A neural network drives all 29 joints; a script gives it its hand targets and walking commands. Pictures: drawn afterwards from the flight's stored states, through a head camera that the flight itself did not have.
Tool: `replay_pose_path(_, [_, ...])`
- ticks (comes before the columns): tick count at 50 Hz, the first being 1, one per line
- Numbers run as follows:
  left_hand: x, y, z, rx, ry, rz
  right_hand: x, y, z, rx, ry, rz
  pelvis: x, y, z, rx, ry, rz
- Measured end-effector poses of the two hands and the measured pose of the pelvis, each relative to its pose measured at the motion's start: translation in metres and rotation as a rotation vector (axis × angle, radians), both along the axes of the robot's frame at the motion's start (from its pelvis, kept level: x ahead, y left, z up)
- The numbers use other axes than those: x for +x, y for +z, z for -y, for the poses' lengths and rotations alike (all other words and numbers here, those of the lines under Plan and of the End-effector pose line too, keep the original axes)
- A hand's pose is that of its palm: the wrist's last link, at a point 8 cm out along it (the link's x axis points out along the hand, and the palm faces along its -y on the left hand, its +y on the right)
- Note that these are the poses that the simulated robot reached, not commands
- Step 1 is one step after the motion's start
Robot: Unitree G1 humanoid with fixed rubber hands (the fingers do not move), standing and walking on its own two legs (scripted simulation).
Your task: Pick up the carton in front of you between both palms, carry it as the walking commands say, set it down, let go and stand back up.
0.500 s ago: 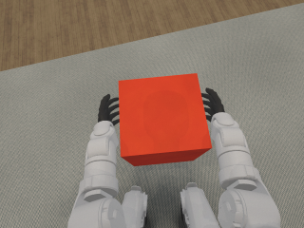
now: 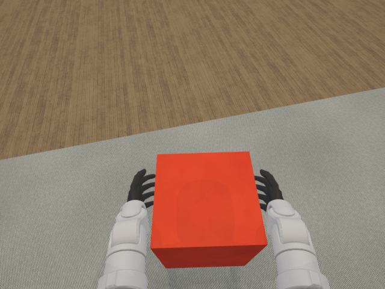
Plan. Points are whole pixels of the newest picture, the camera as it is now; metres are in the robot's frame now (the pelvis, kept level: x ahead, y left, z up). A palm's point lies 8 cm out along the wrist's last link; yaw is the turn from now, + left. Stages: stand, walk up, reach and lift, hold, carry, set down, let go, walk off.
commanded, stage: reach and lift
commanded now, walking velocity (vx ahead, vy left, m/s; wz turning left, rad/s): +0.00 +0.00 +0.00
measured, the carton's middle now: (204, 214) +0.33 +0.00 -0.08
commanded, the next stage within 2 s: hold in 1.18 s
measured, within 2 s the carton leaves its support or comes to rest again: neither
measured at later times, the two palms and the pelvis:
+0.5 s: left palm (129, 200) +0.30 +0.15 +0.05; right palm (282, 201) +0.29 -0.15 +0.05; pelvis -0.01 +0.00 +0.02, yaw +0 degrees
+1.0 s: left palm (128, 194) +0.31 +0.15 +0.06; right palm (282, 195) +0.30 -0.15 +0.06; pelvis +0.01 +0.00 +0.03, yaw +0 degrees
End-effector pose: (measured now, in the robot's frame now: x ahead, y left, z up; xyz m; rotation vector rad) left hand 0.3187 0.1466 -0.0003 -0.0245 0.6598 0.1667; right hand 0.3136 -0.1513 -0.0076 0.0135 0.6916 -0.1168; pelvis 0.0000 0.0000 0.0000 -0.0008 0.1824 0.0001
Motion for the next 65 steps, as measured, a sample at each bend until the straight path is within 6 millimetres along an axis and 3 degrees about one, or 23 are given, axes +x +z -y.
replay_pose_path(7, [-0.009,0.037,-0.002,0.022,-0.034,0.018,-0.013,0.038,-0.002,-0.024,0.001,0.019,0.006,0.018,-0.002,-0.002,0.000,0.131])
replay_pose_path(12, [-0.015,0.051,-0.002,0.038,-0.048,0.007,-0.019,0.053,-0.002,-0.037,0.008,0.009,0.005,0.023,-0.002,-0.002,-0.002,0.204])
replay_pose_path(26, [-0.019,0.054,0.000,0.032,-0.036,-0.001,-0.022,0.056,-0.001,-0.025,0.003,0.001,-0.008,0.023,0.000,-0.001,0.001,0.257])
replay_pose_path(49, [-0.012,0.064,-0.001,0.058,-0.058,-0.006,-0.015,0.066,-0.001,-0.054,0.023,-0.004,0.012,0.030,0.001,-0.002,0.002,0.268])
replay_pose_path(65, [-0.017,0.079,-0.003,0.058,-0.058,0.024,-0.021,0.081,-0.003,-0.055,0.021,0.027,0.012,0.031,-0.001,-0.002,-0.004,0.293])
